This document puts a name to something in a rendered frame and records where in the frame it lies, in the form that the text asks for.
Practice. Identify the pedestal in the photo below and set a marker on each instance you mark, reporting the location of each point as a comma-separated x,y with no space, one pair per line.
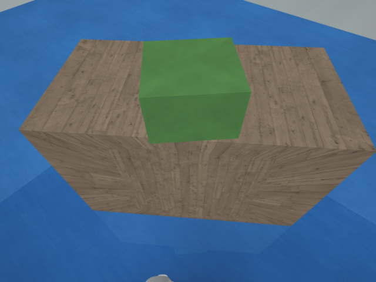
300,138

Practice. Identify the carton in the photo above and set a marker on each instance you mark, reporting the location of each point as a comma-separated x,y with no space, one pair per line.
192,90

